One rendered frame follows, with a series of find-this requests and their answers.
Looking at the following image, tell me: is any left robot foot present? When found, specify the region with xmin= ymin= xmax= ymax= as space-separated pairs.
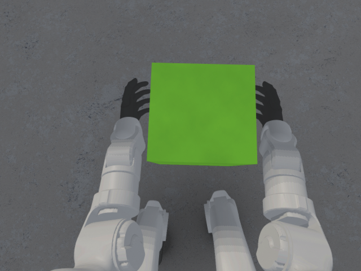
xmin=159 ymin=241 xmax=164 ymax=265

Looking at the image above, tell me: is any robot left forearm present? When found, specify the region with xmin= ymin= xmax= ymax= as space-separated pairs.
xmin=74 ymin=117 xmax=146 ymax=263

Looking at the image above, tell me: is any carton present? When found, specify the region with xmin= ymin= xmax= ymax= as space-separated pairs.
xmin=147 ymin=63 xmax=257 ymax=166

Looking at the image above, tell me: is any robot left upper arm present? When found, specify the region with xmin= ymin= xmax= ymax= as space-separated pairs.
xmin=51 ymin=218 xmax=145 ymax=271

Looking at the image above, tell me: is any robot right forearm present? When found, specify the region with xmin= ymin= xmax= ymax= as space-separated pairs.
xmin=259 ymin=120 xmax=333 ymax=268

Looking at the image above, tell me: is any left robot hand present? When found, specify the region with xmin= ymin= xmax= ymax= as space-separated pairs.
xmin=120 ymin=78 xmax=151 ymax=120

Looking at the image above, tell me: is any right robot hand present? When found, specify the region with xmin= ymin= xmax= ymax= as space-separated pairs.
xmin=256 ymin=81 xmax=283 ymax=127

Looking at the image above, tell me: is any robot right upper arm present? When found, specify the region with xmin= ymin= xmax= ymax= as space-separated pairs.
xmin=256 ymin=221 xmax=332 ymax=271

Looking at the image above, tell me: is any robot right shin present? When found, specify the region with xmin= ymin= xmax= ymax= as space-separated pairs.
xmin=210 ymin=190 xmax=239 ymax=215

